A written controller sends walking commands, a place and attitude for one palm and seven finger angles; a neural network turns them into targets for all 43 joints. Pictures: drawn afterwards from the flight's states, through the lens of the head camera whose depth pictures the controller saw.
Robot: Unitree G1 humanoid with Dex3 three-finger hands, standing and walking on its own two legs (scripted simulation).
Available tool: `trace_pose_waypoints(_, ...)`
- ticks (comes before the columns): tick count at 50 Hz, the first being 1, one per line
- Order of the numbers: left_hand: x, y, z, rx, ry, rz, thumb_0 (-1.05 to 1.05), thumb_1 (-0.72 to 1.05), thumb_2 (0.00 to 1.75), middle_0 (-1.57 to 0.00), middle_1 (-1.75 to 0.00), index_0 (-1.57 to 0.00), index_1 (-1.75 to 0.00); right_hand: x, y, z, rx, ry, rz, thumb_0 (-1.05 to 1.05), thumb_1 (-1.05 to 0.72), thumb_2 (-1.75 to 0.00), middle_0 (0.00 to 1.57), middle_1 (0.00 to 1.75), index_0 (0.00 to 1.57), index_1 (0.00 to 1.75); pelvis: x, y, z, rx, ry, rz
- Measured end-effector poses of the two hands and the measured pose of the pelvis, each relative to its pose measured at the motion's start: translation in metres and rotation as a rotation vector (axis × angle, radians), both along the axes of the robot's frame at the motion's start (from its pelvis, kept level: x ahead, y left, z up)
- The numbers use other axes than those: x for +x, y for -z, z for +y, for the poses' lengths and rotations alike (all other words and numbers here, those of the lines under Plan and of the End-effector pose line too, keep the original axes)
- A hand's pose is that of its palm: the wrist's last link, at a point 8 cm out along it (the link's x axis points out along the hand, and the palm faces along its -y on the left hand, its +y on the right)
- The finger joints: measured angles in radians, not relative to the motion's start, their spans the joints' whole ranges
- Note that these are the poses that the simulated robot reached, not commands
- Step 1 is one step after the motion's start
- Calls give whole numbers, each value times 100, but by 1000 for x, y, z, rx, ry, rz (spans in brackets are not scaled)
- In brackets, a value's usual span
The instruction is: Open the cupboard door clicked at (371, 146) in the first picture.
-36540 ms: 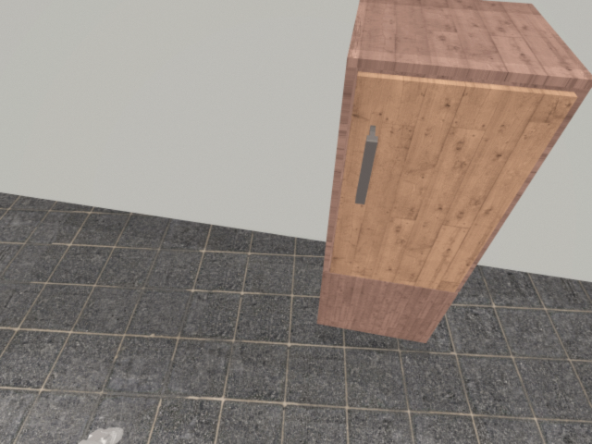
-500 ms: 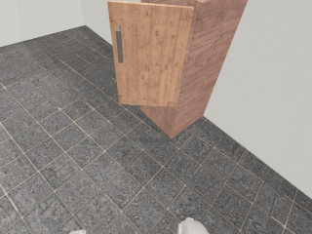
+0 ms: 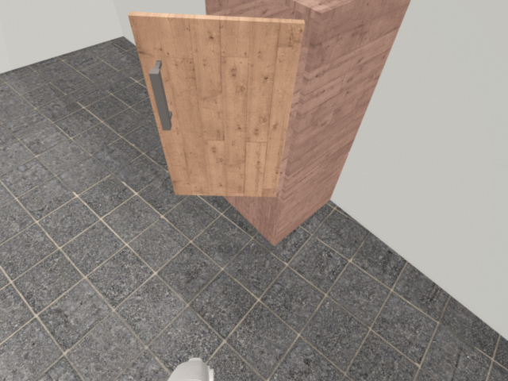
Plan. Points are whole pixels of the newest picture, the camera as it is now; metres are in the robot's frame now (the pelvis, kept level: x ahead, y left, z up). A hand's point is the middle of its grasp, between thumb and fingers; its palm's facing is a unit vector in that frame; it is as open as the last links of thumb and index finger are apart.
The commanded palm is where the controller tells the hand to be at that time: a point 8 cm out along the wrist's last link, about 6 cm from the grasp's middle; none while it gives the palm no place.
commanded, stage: take the last steps up to it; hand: left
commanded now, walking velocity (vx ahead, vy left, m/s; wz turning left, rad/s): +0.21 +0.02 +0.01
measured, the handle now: (162, 96) +0.70 +0.24 +0.02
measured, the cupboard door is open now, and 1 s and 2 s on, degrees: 48 48 48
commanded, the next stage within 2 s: come to a stop and stand still in 0.12 s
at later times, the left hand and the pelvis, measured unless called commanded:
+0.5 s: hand (138, 366) +0.17 +0.21 -0.18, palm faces +0.00 -0.98 -0.20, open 7.3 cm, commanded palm none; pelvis +0.11 +0.03 +0.00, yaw -2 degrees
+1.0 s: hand out of the picture +0.14 +0.21 -0.18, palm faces +0.05 -0.98 -0.17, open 7.3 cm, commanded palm none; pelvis +0.10 +0.03 +0.00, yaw -1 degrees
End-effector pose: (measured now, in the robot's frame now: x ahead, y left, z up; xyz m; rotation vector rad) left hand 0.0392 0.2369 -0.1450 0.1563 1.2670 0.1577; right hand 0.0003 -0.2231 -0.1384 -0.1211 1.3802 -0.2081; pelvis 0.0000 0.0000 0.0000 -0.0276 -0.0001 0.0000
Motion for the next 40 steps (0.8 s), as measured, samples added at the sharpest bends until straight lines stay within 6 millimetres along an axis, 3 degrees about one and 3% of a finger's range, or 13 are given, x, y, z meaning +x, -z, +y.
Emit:
trace_pose_waypoints(3,-12,6,6,-26,-34,75,-3,94,89,-19,-30,-20,-30,62,-6,-8,-44,-54,-88,2,-95,-90,20,30,20,30,23,2,10,-5,-1,-3)
trace_pose_waypoints(7,-22,22,13,-73,-72,180,-1,92,89,-19,-30,-20,-30,134,-11,1,-87,-112,-196,2,-94,-90,20,30,19,30,58,11,29,0,6,-14)
trace_pose_waypoints(11,-5,22,19,-92,-55,233,0,92,89,-19,-30,-20,-30,168,-17,18,-91,-125,-255,1,-93,-90,20,30,20,30,80,9,40,8,27,-22)
trace_pose_waypoints(16,50,11,24,-82,-37,154,1,91,89,-19,-30,-20,-30,165,-16,38,-63,-99,-180,0,-93,-90,20,30,20,30,98,-2,45,9,22,-15)
trace_pose_waypoints(21,98,6,27,-43,-9,96,1,92,89,-19,-30,-20,-30,152,-11,29,-62,-62,-82,0,-96,-90,20,30,20,30,109,-4,39,8,21,-12)
trace_pose_waypoints(27,136,-2,23,25,30,40,1,92,89,-19,-30,-20,-30,133,4,8,-30,-2,-7,0,-93,-90,20,30,20,30,117,2,17,15,31,-11)
trace_pose_waypoints(32,148,-7,8,69,65,2,0,91,89,-19,-30,-20,-30,123,20,-13,1,38,28,1,-92,-90,20,30,20,30,116,9,1,32,28,-9)
trace_pose_waypoints(40,139,-9,-9,24,45,-25,0,91,89,-20,-30,-21,-30,125,9,-17,0,3,27,1,-91,-90,20,30,20,30,106,1,1,45,15,-6)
